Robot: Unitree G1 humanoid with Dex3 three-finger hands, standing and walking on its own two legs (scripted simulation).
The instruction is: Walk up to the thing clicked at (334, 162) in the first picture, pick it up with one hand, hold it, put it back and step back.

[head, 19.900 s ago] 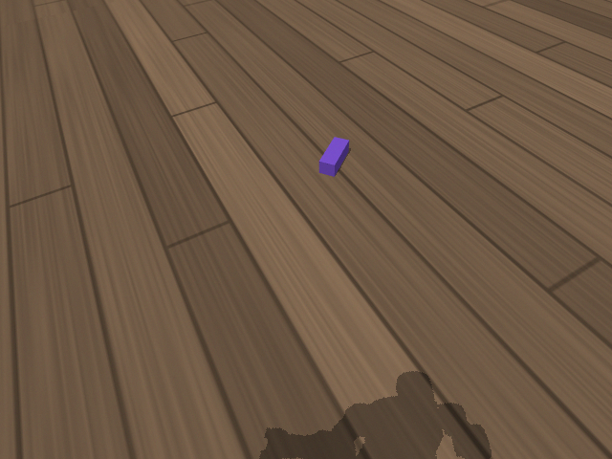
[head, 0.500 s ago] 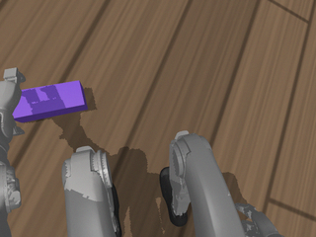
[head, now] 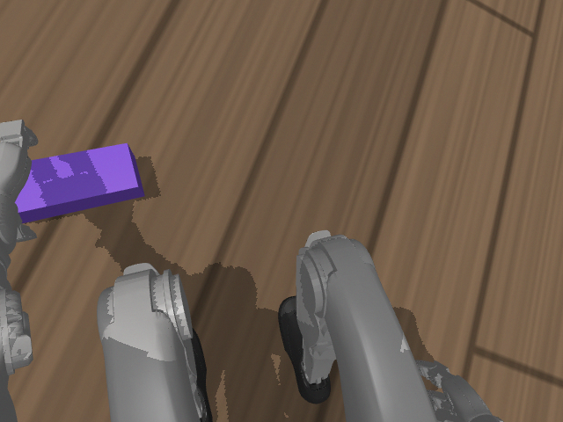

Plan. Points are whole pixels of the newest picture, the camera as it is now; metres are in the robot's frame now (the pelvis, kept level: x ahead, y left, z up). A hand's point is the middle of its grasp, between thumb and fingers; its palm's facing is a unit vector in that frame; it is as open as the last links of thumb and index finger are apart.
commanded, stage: rise first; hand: left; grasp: from above
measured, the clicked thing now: (74, 183) +0.48 +0.29 -0.30
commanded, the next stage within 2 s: approach in 1.28 s
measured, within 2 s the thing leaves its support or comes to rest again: neither
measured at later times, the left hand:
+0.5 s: hand (16, 193) +0.44 +0.33 -0.19, palm faces -0.44 -0.08 -0.89, open 14.3 cm
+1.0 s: hand (14, 192) +0.44 +0.33 -0.18, palm faces -0.44 -0.08 -0.89, open 14.3 cm
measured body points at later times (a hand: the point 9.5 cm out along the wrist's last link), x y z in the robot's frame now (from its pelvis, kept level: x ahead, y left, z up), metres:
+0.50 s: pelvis +0.00 +0.00 -0.01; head +0.25 +0.08 +0.36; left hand +0.46 +0.33 -0.14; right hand +0.05 -0.27 -0.10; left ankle +0.07 +0.12 -0.30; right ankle +0.10 -0.11 -0.30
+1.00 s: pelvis +0.00 +0.00 +0.00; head +0.24 +0.08 +0.36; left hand +0.46 +0.33 -0.13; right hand +0.06 -0.27 -0.10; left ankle +0.07 +0.12 -0.30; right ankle +0.10 -0.11 -0.30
